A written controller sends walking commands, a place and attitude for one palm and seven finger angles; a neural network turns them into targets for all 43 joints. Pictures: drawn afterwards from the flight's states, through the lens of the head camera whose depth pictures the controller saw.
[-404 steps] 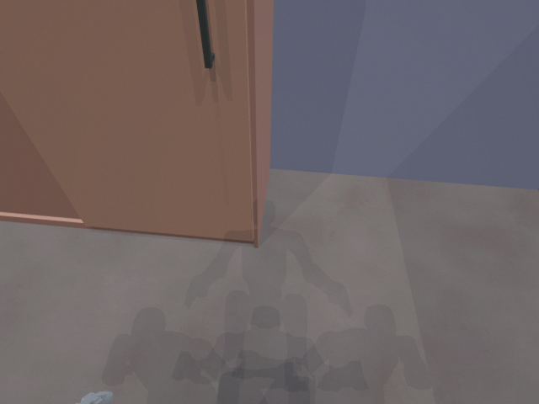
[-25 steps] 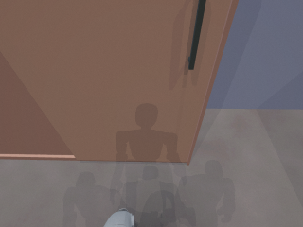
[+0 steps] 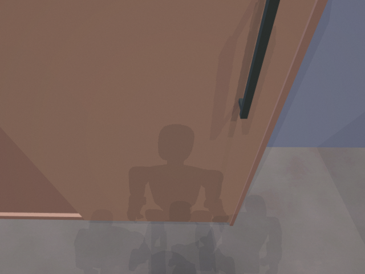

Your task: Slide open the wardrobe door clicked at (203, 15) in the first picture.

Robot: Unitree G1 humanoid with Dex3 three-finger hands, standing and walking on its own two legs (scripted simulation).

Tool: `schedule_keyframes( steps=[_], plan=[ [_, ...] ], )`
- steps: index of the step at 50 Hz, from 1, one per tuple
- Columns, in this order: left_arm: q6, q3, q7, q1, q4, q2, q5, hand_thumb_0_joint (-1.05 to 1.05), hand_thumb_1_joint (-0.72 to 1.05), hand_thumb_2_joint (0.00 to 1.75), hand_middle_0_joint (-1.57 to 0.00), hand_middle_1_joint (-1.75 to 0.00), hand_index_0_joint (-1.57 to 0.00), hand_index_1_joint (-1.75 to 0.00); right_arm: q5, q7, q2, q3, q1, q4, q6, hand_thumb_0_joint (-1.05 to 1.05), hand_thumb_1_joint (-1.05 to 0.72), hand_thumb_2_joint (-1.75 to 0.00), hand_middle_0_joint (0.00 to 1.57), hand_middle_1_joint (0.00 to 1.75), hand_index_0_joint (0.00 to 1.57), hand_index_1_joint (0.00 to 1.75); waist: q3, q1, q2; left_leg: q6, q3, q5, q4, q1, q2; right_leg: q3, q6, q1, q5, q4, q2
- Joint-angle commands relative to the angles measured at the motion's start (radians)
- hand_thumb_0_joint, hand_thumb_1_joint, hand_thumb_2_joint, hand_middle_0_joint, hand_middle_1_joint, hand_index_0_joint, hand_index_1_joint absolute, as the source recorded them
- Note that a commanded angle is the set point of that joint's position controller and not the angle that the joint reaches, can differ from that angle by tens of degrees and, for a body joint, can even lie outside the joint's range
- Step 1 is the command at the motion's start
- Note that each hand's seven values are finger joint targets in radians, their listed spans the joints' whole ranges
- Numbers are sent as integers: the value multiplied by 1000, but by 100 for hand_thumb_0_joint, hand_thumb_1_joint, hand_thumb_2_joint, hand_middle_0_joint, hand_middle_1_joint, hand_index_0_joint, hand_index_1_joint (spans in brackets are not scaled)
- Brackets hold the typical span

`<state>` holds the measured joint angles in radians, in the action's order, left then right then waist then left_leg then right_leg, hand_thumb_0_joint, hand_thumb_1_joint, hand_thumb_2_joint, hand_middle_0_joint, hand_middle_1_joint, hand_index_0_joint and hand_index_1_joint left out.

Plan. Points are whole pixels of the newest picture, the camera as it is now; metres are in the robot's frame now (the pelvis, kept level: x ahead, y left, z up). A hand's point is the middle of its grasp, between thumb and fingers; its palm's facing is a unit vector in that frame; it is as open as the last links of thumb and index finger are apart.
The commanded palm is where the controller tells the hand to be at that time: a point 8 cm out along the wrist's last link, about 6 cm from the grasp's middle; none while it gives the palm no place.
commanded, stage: come to a stop and stand still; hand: right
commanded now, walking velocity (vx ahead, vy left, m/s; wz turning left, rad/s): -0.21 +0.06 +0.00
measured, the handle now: (254, 59) +0.47 -0.12 +0.25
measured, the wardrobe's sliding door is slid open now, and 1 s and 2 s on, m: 0.00 0.00 0.00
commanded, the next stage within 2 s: look again from close up in 1.58 s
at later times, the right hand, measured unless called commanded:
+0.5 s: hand out of the picture -0.02 -0.13 -0.16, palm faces +0.04 +0.97 -0.23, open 7.3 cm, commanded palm none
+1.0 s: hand out of the picture -0.11 -0.12 -0.16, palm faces +0.05 +0.98 -0.17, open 7.4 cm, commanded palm none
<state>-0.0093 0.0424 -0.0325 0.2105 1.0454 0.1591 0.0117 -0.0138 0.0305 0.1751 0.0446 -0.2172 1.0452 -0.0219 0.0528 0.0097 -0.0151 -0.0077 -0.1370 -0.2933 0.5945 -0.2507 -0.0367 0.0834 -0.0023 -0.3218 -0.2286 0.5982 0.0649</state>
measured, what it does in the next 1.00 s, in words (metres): steps on the spot: left foot, then right foot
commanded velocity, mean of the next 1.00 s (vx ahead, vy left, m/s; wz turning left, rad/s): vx -0.02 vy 0.01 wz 0.00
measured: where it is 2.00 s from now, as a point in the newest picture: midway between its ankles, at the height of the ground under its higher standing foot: outside the picture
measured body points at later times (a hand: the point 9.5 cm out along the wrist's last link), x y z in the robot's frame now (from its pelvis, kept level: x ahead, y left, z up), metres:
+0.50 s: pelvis -0.05 +0.05 +0.01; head -0.03 +0.07 +0.46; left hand +0.00 +0.29 -0.15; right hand -0.03 -0.18 -0.14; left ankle -0.03 +0.14 -0.73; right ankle -0.07 -0.09 -0.70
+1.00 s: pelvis -0.09 +0.04 +0.01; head -0.09 +0.04 +0.46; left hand -0.12 +0.24 -0.15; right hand -0.11 -0.17 -0.15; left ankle -0.03 +0.14 -0.73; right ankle -0.09 -0.08 -0.73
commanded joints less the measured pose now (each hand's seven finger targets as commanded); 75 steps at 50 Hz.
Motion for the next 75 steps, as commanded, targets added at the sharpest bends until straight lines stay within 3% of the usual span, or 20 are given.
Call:
schedule_keyframes(
  steps=[1, 7, 10, 12, 14, 15, 18, 24, 26, 28, 31, 35, 40, 54, 55, 56, 57, 58, 62, 75],
  plan=[
    [1, 21, -13, 51, -50, 156, 9, 0, 90, 90, -20, -30, -20, -30, 5, 7, 79, 12, -68, -60, -5, 0, -90, -90, 20, 30, 20, 30, -32, -3, 271, 22, 89, -252, 265, -77, -8, -283, -186, 80, 652, -287, 295],
    [22, 53, -13, 3, -84, 199, 14, 0, 90, 90, -20, -30, -20, -30, 2, 4, 60, 20, -69, -81, -2, 0, -90, -90, 20, 30, 20, 30, -157, -25, 168, 37, 116, -264, 319, -179, 0, -195, -200, 285, 764, -170, 274],
    [29, 58, -3, -39, -94, 190, 11, 0, 90, 90, -20, -30, -20, -30, 2, 3, 54, 19, -124, -71, 1, 0, -90, -90, 20, 30, 20, 30, -163, -7, 194, 33, 81, -144, 102, -47, 1, -159, -158, 202, 568, -166, 234],
    [31, 55, 5, -45, -100, 161, 0, 0, 90, 90, -20, -30, -20, -30, -8, 4, 73, 17, -183, -54, 13, 0, -90, -90, 20, 30, 20, 30, -147, 19, 82, 35, 88, 90, -191, 84, -15, -127, -87, 103, 305, -85, 154],
    [44, 36, 21, -80, -140, 58, -8, 0, 90, 90, -20, -30, -20, -30, -18, 5, 189, 27, -106, -84, 19, 0, -90, -90, 20, 30, 20, 30, -25, 2, -242, -106, 397, 174, -344, -27, -309, -22, 23, -74, -243, 98, -34],
    [64, 40, 19, -127, -144, 78, -1, 0, 90, 90, -20, -30, -20, -30, -17, 4, 188, 30, -88, -97, 20, 0, -90, -90, 20, 30, 20, 30, 2, 33, -261, -158, 436, 71, -385, -157, -326, -91, 14, -46, -312, 237, -26],
    [64, 41, 23, -49, -84, 73, 2, 0, 90, 90, -20, -30, -20, -30, -17, 4, 140, 17, 7, -99, 21, 0, -90, -90, 20, 30, 20, 30, 46, -30, -133, -152, 318, 87, -343, -167, -220, -101, 5, -56, -202, 394, -34],
    [30, 11, 11, -14, -47, 48, -5, 0, 90, 90, -20, -30, -20, -30, -10, 6, 143, 18, -98, -40, 34, 0, -90, -90, 20, 30, 20, 30, -65, 22, -112, -161, 295, 339, -250, 80, -209, -54, 26, 21, -189, 21, -31],
    [16, 1, 4, 62, -2, 41, -6, 0, 90, 90, -20, -30, -20, -30, 0, 8, 133, 13, -72, -17, 36, 0, -90, -90, 20, 30, 20, 30, -90, -10, -101, -111, 271, 315, -212, 68, -179, -66, 21, 159, -21, -209, -24],
    [-5, -4, -2, 72, 19, 87, 1, 0, 90, 90, -20, -30, -20, -30, 10, 4, 86, 0, -86, -11, 35, 0, -90, -90, 20, 30, 20, 30, -99, 13, 59, -33, 200, 255, -187, 22, -85, -166, -22, 226, 203, -243, 83],
    [-7, -12, -6, 46, 41, 94, 0, 0, 90, 90, -20, -30, -20, -30, 8, 2, 88, -5, -53, 16, 25, 0, -90, -90, 20, 30, 20, 30, -56, 24, 158, 0, 142, 182, -196, 126, -58, -175, -28, 95, 131, -290, 101],
    [6, -16, -2, 74, 53, 77, 3, 0, 90, 90, -20, -30, -20, -30, 4, -3, 83, -12, -70, 52, 18, 0, -90, -90, 20, 30, 20, 30, 53, 24, 64, 0, 176, 23, -272, 89, -63, -155, -16, 11, -161, -348, 52],
    [13, -15, 0, 146, 61, 60, 6, 0, 90, 90, -20, -30, -20, -30, 0, -1, 75, -11, -95, 57, 19, 0, -90, -90, 20, 30, 20, 30, 79, 8, 1, 4, 206, -119, -328, 13, -68, -132, -21, 19, -203, -327, 22],
    [-1, -20, -3, 223, 71, 29, 3, 0, 90, 90, -20, -30, -20, -30, -1, 5, 35, -12, -154, 71, 33, 0, -90, -90, 20, 30, 20, 30, 58, -1, 3, -4, 211, -81, -308, -12, -71, -128, -27, 23, -156, -303, 20],
    [-13, -22, 13, 81, 6, 78, 4, 0, 90, 90, -20, -30, -20, -30, -10, 43, 55, -33, -233, 90, 51, 0, -90, -90, 20, 30, 20, 30, 72, 41, 85, -12, 193, 100, -231, -3, -100, -34, 12, 3, -83, -118, 36],
    [-21, -38, 17, 101, -24, 41, -2, 0, 90, 90, -20, -30, -20, -30, -8, 32, 94, -33, -225, 91, 77, 0, -90, -90, 20, 30, 20, 30, -1, 2, 23, -42, 241, 239, -256, 8, -153, -66, 23, 38, -43, -99, -4],
    [-24, -35, 13, 222, -18, 21, 2, 0, 90, 90, -20, -30, -20, -30, -6, 28, 101, -25, -187, 56, 80, 0, -90, -90, 20, 30, 20, 30, -155, -46, -4, -68, 263, 130, -231, 47, -180, -78, 16, 119, -87, -103, -20],
    [-27, -36, 10, 239, -6, 26, 4, 0, 90, 90, -20, -30, -20, -30, -6, 24, 92, -22, -148, 35, 74, 0, -90, -90, 20, 30, 20, 30, -173, -47, -21, -75, 239, 98, -211, 40, -157, -85, 7, 136, -31, -124, -22],
    [-22, -32, 6, 205, -33, 58, 8, 0, 90, 90, -20, -30, -20, -30, -3, 14, 60, -27, -136, 9, 51, 0, -90, -90, 20, 30, 20, 30, 50, -25, 67, -38, 174, -29, -180, -38, -72, -161, -21, -35, -82, -232, 33],
    [-31, -22, 8, 146, -68, 143, 5, 0, 90, 90, -20, -30, -20, -30, -3, 5, 107, -16, -121, -51, 49, 0, -90, -90, 20, 30, 20, 30, 56, -5, 20, -31, 170, 81, -188, 67, -72, -184, -35, -53, -118, -312, 30]
  ],
)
